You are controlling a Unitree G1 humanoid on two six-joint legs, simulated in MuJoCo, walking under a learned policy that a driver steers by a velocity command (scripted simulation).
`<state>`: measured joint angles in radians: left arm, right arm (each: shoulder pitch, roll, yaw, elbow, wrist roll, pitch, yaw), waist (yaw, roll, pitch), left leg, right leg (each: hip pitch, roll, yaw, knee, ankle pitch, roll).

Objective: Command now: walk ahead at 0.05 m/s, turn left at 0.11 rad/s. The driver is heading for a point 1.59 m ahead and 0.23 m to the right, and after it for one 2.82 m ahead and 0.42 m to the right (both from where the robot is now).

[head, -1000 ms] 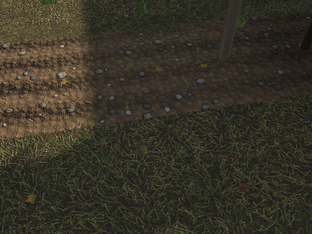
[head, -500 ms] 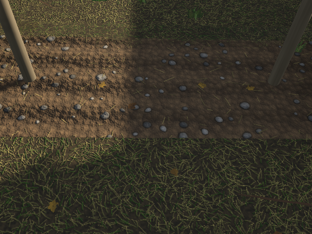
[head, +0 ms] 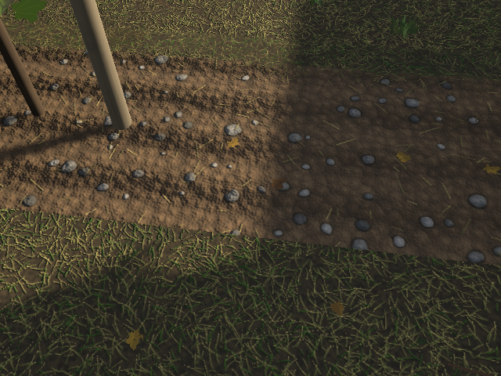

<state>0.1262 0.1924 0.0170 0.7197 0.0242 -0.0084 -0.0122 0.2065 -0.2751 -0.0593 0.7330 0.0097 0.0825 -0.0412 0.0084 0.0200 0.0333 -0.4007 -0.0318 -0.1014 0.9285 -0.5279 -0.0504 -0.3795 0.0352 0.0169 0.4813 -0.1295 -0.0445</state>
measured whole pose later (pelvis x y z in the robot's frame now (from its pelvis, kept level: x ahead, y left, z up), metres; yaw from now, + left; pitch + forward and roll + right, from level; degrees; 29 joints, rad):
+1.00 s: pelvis +0.04 +0.04 +0.01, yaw -1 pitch -1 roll +0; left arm 0.19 0.23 0.01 1.05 -0.01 0.04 0.06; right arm 0.33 -0.18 -0.01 1.03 -0.01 0.02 -0.02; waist 0.00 -0.01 0.02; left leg -0.08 -0.03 -0.03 0.34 -0.24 0.02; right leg -0.22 -0.01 0.07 0.37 -0.15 0.03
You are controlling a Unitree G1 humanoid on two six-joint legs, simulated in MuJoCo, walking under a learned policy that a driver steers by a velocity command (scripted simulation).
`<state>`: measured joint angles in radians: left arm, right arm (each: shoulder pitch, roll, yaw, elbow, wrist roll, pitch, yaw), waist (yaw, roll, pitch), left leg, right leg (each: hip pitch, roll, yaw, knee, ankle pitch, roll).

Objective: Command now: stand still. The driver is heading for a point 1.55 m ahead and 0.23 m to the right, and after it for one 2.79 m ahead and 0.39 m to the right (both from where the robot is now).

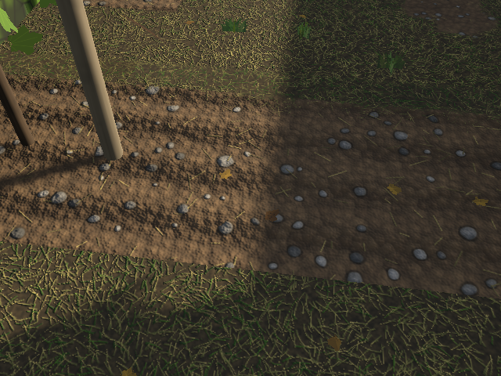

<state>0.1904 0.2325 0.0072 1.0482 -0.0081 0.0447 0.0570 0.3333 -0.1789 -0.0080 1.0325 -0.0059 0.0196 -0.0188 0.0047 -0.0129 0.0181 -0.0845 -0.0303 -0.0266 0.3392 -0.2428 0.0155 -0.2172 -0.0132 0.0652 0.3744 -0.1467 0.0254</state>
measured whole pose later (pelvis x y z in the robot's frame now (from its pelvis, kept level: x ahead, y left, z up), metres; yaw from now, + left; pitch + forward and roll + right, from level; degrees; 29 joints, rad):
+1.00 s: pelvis +0.08 -0.03 -0.01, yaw +0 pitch +1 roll -1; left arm 0.35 0.21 0.03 1.05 -0.03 -0.10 -0.01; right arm 0.47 -0.22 -0.03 1.06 0.04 -0.04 -0.02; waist 0.01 0.04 -0.04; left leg -0.20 0.01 -0.07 0.77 -0.44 0.05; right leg -0.21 0.05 -0.03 0.52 -0.33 -0.06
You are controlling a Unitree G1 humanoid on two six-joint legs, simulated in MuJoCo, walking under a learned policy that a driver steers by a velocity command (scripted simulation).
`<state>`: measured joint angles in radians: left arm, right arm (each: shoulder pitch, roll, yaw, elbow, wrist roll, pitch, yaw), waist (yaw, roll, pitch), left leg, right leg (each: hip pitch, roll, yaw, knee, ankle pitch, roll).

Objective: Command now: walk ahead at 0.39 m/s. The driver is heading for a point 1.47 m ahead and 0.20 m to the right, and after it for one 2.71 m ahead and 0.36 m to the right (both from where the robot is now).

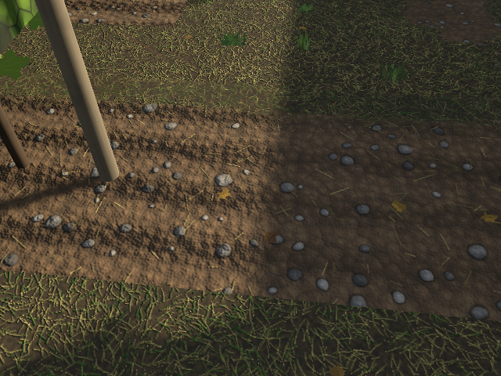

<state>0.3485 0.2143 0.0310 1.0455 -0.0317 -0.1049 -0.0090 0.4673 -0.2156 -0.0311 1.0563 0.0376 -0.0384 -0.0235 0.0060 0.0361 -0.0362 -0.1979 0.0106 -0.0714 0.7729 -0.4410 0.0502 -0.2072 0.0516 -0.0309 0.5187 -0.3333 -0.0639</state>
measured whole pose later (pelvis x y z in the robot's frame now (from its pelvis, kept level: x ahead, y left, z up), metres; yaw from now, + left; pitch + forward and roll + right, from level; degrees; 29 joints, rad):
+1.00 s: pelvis +0.41 +0.04 -0.17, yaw -11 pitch +3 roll +2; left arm 0.19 0.28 0.09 0.72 0.01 0.00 0.00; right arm 0.09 -0.30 -0.08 0.83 0.00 0.01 -0.03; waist 0.01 0.04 0.01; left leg -0.47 0.00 0.02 1.03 -0.53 -0.03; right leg -0.40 0.03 0.01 0.62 -0.26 -0.06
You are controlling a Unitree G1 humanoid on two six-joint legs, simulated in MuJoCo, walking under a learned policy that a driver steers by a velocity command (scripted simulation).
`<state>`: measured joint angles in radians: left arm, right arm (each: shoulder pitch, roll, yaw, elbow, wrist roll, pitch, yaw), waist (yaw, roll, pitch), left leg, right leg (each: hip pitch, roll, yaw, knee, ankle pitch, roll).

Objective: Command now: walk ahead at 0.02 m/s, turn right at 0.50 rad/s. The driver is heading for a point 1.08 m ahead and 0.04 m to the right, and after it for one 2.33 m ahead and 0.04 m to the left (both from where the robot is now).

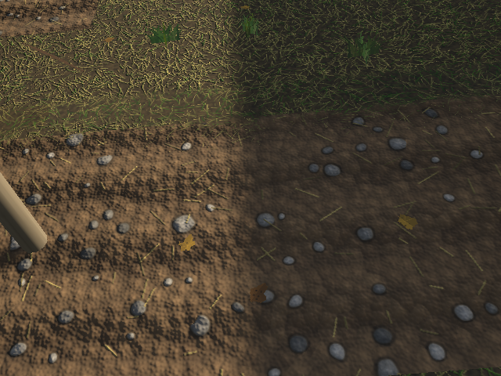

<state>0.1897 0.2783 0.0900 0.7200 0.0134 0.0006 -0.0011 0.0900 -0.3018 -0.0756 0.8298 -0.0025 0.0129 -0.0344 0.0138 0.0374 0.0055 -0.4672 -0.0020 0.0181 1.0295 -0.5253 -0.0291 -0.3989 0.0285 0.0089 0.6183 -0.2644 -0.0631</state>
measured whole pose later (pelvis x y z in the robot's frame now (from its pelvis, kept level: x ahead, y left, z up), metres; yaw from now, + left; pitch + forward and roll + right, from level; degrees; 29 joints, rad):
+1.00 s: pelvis +0.11 +0.00 +0.01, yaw -10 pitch +1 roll +0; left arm 0.35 0.26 0.08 0.73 0.00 -0.09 -0.02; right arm 0.27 -0.28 -0.06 0.83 0.03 -0.05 0.00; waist 0.01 0.03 0.01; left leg -0.32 -0.02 -0.06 0.98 -0.46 0.04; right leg -0.21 0.05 0.00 0.53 -0.32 -0.06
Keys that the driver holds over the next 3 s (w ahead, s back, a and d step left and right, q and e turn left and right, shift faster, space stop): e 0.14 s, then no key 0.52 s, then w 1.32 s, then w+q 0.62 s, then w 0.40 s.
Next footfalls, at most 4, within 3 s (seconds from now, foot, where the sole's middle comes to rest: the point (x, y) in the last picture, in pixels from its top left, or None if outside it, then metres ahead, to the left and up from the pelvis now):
0.44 left None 0.08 0.16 -0.77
1.40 left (259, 368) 0.49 0.08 -0.77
1.94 right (357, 278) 0.75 -0.20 -0.77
2.50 left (278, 197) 1.05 0.01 -0.77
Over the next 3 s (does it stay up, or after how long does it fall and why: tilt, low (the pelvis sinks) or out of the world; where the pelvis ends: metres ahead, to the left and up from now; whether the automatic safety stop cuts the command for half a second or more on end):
stays up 1.18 -0.06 0.00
